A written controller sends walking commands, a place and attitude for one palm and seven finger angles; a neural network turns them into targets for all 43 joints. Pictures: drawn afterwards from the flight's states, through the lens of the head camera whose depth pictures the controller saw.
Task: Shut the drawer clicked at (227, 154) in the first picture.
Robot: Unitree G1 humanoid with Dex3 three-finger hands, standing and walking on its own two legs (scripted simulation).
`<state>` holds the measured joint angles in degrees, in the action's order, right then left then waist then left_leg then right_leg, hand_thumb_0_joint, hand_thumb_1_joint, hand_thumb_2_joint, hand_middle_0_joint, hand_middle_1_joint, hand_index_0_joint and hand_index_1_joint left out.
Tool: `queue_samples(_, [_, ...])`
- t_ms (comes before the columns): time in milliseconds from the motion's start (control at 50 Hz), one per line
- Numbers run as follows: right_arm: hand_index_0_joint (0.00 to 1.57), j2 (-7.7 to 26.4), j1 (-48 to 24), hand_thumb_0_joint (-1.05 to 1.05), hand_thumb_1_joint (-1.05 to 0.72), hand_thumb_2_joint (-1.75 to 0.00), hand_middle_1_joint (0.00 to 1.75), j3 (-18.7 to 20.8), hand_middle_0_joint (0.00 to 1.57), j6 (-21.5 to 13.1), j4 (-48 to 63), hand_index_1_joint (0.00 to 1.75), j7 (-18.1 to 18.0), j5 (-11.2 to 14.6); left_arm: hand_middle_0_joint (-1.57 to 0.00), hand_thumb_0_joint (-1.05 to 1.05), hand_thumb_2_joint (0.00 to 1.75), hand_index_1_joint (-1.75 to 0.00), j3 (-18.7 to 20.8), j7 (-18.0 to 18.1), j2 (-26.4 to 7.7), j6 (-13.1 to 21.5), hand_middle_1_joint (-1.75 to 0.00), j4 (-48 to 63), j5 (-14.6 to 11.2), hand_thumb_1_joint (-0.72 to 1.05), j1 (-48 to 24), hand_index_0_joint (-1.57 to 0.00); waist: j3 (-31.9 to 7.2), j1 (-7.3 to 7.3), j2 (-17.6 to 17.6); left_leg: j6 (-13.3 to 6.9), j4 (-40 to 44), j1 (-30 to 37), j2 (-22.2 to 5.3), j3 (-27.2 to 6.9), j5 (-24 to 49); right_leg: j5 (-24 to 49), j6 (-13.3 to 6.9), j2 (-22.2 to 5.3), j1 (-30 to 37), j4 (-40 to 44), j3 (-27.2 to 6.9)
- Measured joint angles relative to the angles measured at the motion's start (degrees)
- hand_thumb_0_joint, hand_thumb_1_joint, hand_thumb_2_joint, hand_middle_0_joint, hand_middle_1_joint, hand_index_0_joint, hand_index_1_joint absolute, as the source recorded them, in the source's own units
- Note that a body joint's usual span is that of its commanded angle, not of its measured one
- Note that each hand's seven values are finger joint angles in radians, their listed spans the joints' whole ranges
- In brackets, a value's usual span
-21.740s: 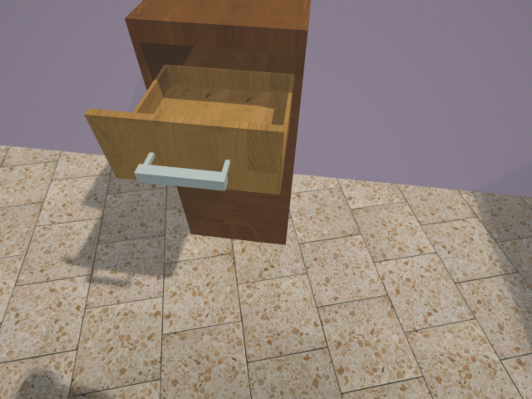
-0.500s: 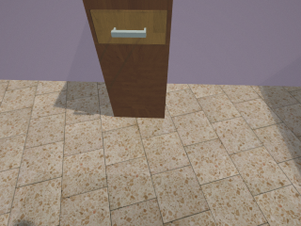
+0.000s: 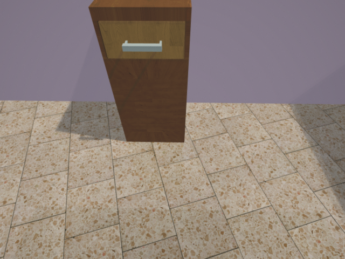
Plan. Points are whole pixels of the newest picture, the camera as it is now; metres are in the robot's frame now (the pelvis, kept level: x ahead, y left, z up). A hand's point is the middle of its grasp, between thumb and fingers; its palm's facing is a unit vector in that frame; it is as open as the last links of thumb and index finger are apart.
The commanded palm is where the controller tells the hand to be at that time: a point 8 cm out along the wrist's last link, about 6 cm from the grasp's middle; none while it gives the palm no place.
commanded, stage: look to check the result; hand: left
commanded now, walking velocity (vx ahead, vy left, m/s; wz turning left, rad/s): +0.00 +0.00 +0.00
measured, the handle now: (142, 45) +0.99 +0.19 +0.01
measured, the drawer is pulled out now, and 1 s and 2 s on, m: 0.00 0.00 0.00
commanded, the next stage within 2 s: stand and wait in 0.58 s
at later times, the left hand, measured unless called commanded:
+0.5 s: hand out of the picture +0.05 +0.21 -0.16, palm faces +0.01 -0.96 -0.29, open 7.3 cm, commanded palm none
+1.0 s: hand out of the picture +0.07 +0.22 -0.16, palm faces +0.00 -0.95 -0.31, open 7.3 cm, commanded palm none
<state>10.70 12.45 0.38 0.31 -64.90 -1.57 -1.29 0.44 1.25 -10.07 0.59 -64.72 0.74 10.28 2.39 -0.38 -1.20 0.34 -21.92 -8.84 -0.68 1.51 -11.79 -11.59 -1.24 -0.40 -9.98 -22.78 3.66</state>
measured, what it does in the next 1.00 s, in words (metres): stands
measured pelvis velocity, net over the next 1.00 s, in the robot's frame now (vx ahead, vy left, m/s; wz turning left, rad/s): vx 0.01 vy -0.01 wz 0.00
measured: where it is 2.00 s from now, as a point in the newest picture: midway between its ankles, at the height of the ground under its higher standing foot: outside the picture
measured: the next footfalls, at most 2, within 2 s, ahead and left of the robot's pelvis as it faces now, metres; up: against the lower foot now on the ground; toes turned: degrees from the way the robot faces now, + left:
none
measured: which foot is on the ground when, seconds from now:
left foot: down 0.00-1.00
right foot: down 0.00-1.00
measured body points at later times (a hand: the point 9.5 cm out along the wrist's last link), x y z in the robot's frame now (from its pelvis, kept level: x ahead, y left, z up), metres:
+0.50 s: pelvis +0.01 -0.01 +0.00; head +0.02 -0.02 +0.45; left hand +0.05 +0.26 -0.14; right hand +0.04 -0.26 -0.16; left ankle +0.00 +0.12 -0.74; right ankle +0.01 -0.10 -0.74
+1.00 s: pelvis +0.01 -0.01 +0.00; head +0.03 -0.02 +0.45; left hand +0.07 +0.27 -0.14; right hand +0.06 -0.28 -0.15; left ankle +0.00 +0.12 -0.74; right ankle +0.01 -0.10 -0.74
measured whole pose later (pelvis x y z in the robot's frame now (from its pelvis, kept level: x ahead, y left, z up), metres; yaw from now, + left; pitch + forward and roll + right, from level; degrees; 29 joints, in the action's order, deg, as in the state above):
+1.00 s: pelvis +0.01 -0.01 +0.00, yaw +0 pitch -1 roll +0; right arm 15.8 8.9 0.5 0.4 -65.0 -1.1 -1.2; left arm 0.9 0.8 -15.3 1.0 -65.2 0.7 7.6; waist 2.9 -0.3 -1.5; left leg 1.1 -18.7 -6.2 -1.5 1.1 -11.1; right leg -10.7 -1.8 0.6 -7.0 -18.8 4.1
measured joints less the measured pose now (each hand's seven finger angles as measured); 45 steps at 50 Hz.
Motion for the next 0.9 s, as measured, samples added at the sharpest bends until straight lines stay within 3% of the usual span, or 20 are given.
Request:
queue_samples(360, [0.2, 2.72, -0.97, 0.0, -0.9, -0.9, 0.3, 0.16, 0.2, 0.32, -0.37, 0.29, 0.08, 0.06, -0.2, 0.0, 0.9, -0.3, 0.44, -0.08, -3.15, 0.02, -0.3, -1.29, -0.11, 0.91, 0.56, -0.21, 0.64, 0.35, -0.47, 0.57, 1.2, 1.14, -0.68, -0.39, 0.12, 0.39, -0.52, 0.75, 1.55, 1.92, 0.4])
queue_samples(900, [0.2, 4.79, -3.35, 0.0, -0.9, -0.9, 0.3, 0.07, 0.2, 0.12, -0.07, 0.29, 0.41, 0.07, -0.2, 0.0, 0.9, -0.3, 0.45, -0.44, -4.83, 0.42, -0.3, -0.36, -0.07, 0.91, -2.66, -0.21, 0.48, 0.06, -0.3, 0.8, 2.97, 2.46, -0.82, -0.49, 0.6, 0.8, -0.62, 0.96, 2.87, 3.64, 0.5])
